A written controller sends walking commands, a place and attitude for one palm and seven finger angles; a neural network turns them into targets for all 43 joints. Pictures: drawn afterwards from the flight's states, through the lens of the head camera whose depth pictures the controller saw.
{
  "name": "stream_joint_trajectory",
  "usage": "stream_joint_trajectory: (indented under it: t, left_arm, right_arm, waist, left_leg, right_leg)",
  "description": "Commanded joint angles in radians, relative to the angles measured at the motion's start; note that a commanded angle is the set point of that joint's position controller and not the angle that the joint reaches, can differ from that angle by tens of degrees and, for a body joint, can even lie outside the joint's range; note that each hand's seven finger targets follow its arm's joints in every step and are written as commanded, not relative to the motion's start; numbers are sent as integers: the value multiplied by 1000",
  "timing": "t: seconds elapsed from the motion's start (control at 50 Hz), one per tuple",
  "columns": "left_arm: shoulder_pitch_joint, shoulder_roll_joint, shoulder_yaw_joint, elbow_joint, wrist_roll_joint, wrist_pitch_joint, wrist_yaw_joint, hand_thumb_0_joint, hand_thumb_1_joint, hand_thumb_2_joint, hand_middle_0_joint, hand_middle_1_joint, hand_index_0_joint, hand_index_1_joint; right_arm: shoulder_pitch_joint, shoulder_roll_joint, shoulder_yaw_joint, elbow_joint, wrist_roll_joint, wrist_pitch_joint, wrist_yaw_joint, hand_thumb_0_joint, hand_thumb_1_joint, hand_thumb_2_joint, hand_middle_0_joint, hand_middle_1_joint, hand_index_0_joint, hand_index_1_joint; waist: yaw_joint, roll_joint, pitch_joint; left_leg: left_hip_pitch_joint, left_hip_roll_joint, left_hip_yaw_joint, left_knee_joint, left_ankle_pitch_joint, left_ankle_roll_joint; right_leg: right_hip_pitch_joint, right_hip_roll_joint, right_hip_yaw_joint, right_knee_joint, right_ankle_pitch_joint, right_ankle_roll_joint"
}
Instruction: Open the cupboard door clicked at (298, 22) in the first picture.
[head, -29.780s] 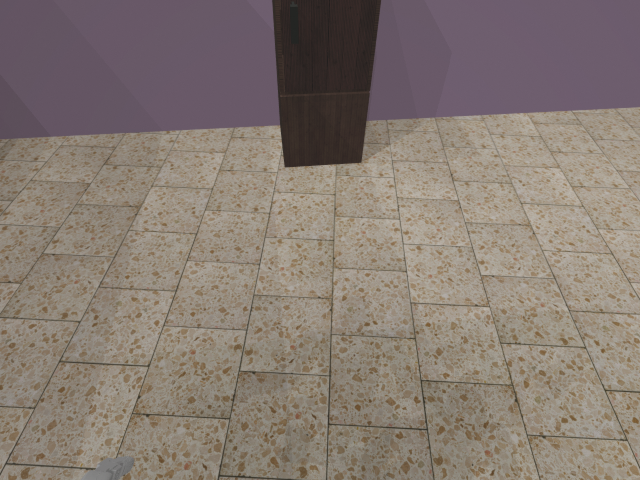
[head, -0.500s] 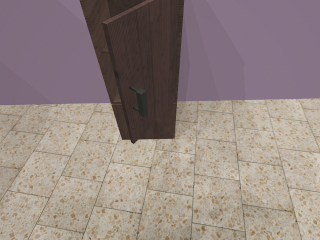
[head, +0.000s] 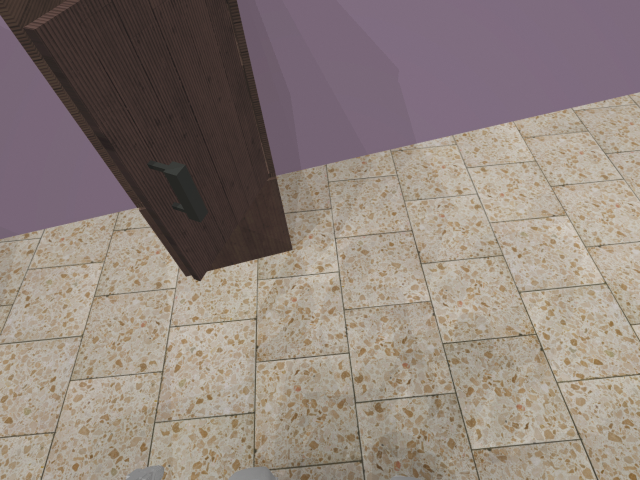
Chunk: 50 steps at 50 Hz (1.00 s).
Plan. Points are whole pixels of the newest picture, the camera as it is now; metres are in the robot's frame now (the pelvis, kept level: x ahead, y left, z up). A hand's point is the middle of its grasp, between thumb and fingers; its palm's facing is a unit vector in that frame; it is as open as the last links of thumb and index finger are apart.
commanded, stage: walk to a spot facing it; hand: left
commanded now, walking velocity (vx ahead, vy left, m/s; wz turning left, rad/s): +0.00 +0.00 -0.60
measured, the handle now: (177, 190) +0.56 +0.31 -0.04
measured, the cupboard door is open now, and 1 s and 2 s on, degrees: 53 53 53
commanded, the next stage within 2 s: none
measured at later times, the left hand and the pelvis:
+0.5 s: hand (208, 458) +0.15 +0.19 -0.16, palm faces -0.24 -0.95 -0.20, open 7.4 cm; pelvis +0.02 +0.01 +0.02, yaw -18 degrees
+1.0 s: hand (285, 415) +0.22 +0.08 -0.15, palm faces -0.54 -0.82 -0.20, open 7.4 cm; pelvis +0.09 -0.07 +0.02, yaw -37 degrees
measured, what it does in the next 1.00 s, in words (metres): walks ahead, turning right: left foot, then right foot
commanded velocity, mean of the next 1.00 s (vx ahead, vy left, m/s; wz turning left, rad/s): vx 0.14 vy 0.00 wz -0.59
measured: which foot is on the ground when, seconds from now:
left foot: up 0.00-0.34, down 0.36-0.68, up 0.70-1.00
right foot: down 0.00-0.34, up 0.36-0.66, down 0.68-1.00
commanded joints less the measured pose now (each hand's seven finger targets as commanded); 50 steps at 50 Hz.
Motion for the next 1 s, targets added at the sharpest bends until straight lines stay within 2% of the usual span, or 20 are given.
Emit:
stream_joint_trajectory:
  t: [0.0,0.08,0.2,0.28,0.3,0.32,0.34,0.38,0.4,0.44,0.58,0.62,0.64,0.66,0.68,0.7,0.74,0.8,0.92,0.98]
  left_arm:
    - [109,200,46,-40,0,-5,47,0,900,900,-200,-300,-200,-300]
    - [96,185,34,-61,-1,-13,46,0,900,900,-200,-300,-200,-300]
    - [104,190,40,-70,6,-6,41,0,900,900,-200,-300,-200,-300]
    - [41,174,39,-94,-5,2,35,0,900,900,-200,-300,-200,-300]
    - [36,133,29,-105,-10,4,34,0,900,900,-200,-300,-200,-300]
    - [58,79,17,-125,-23,5,20,0,900,900,-200,-300,-200,-300]
    - [16,108,16,-138,-11,4,12,0,900,900,-200,-300,-200,-300]
    - [37,118,30,-128,5,4,-5,0,900,900,-200,-300,-200,-300]
    - [36,111,31,-111,6,7,-9,0,900,900,-200,-300,-200,-300]
    - [32,92,22,-118,-5,16,-18,0,900,900,-200,-300,-200,-300]
    - [-31,68,-3,-140,-12,3,-34,0,900,900,-200,-300,-200,-300]
    - [62,100,6,-106,-9,-5,-34,0,900,900,-200,-300,-200,-300]
    - [161,182,23,-75,0,-14,-25,0,900,900,-200,-300,-200,-300]
    - [245,310,52,-45,5,-19,-6,0,900,900,-200,-300,-200,-300]
    - [280,312,52,-43,-11,-20,14,0,900,900,-200,-300,-200,-300]
    - [231,272,43,-54,-13,-22,20,0,900,900,-200,-300,-200,-300]
    - [120,208,26,-76,-6,-30,25,0,900,900,-200,-300,-200,-300]
    - [128,190,21,-66,-5,-57,22,0,900,900,-200,-300,-200,-300]
    - [145,209,30,-50,-1,-65,9,0,900,900,-200,-300,-200,-300]
    - [96,191,32,-57,-4,-62,6,0,900,900,-200,-300,-200,-300]
  right_arm:
    - [-82,-83,-29,-144,5,-17,-6,0,-900,-900,200,300,200,300]
    - [-92,-58,-19,-140,11,-15,-2,0,-900,-900,200,300,200,300]
    - [-114,-62,-21,-173,20,-24,-7,0,-900,-900,200,300,200,300]
    - [-5,-78,-21,-146,23,-37,-18,0,-900,-900,200,300,200,300]
    - [37,-118,-28,-134,18,-47,-21,0,-900,-900,200,300,200,300]
    - [58,-220,-44,-145,-3,-57,-26,0,-900,-900,200,300,200,300]
    - [77,-250,-45,-149,-9,-50,-31,0,-900,-900,200,300,200,300]
    - [9,-189,-24,-178,-21,-56,-33,0,-900,-900,200,300,200,300]
    - [-14,-169,-16,-181,-19,-59,-32,0,-900,-900,200,300,200,300]
    - [-12,-151,-10,-182,-20,-56,-29,0,-900,-900,200,300,200,300]
    - [97,-210,-35,-139,-18,-47,-13,0,-900,-900,200,300,200,300]
    - [71,-209,-38,-142,-11,-43,-5,0,-900,-900,200,300,200,300]
    - [56,-163,-30,-160,3,-44,5,0,-900,-900,200,300,200,300]
    - [-39,-76,-5,-225,8,-47,13,0,-900,-900,200,300,200,300]
    - [-84,-132,-9,-242,3,-42,7,0,-900,-900,200,300,200,300]
    - [-84,-136,-16,-237,5,-44,17,0,-900,-900,200,300,200,300]
    - [-89,-129,-21,-202,-3,-47,25,0,-900,-900,200,300,200,300]
    - [-69,-90,-20,-183,-3,-51,38,0,-900,-900,200,300,200,300]
    - [-99,-74,-22,-197,5,-77,44,0,-900,-900,200,300,200,300]
    - [-12,-89,-25,-172,5,-94,33,0,-900,-900,200,300,200,300]
  waist:
    - [39,-291,-129]
    - [22,-167,-193]
    - [25,-213,-172]
    - [-41,-165,-185]
    - [-56,-30,-204]
    - [-54,255,-211]
    - [-67,228,-173]
    - [-13,84,-134]
    - [3,170,-128]
    - [8,165,-118]
    - [-44,186,-199]
    - [14,117,-224]
    - [67,-97,-258]
    - [126,-458,-218]
    - [148,-394,-203]
    - [113,-262,-140]
    - [49,-279,-90]
    - [23,-211,-115]
    - [27,-206,-91]
    - [-33,-184,-76]
  left_leg:
    - [-286,-49,-142,351,-32,13]
    - [-178,-94,-127,207,45,-4]
    - [-110,-128,-143,9,58,6]
    - [144,-131,-156,-312,240,16]
    - [284,-35,-242,-454,276,40]
    - [381,236,-521,-558,356,140]
    - [283,358,-592,-560,475,234]
    - [170,268,-444,-531,592,247]
    - [152,220,-359,-493,703,217]
    - [176,157,-212,-455,792,187]
    - [260,156,-98,-358,753,151]
    - [133,131,-50,-234,500,95]
    - [-74,58,27,-44,267,44]
    - [-385,-98,54,239,-208,-8]
    - [-443,-60,-119,341,-184,7]
    - [-451,-23,-135,361,-87,10]
    - [-388,-22,-137,331,30,-3]
    - [-289,-51,-103,201,124,-16]
    - [-172,-99,-86,-59,172,-8]
    - [60,-131,-73,-249,241,0]
  right_leg:
    - [235,-268,437,-282,616,-206]
    - [228,-200,363,-251,704,-179]
    - [200,-180,436,-262,633,-172]
    - [38,-118,430,-198,510,-97]
    - [-84,-32,359,-120,323,-47]
    - [-265,102,188,83,-106,20]
    - [-275,73,103,309,-270,53]
    - [-256,34,82,493,-166,73]
    - [-261,14,78,523,-143,79]
    - [-253,-2,41,509,-99,88]
    - [-56,17,-95,38,-72,59]
    - [179,28,-105,-190,80,28]
    - [409,-100,75,-303,105,-30]
    - [501,-366,518,-375,274,-154]
    - [465,-402,551,-381,270,-226]
    - [402,-377,490,-400,72,-239]
    - [264,-267,404,-388,131,-196]
    - [237,-214,317,-378,300,-180]
    - [189,-195,356,-386,158,-181]
    - [53,-150,344,-319,116,-144]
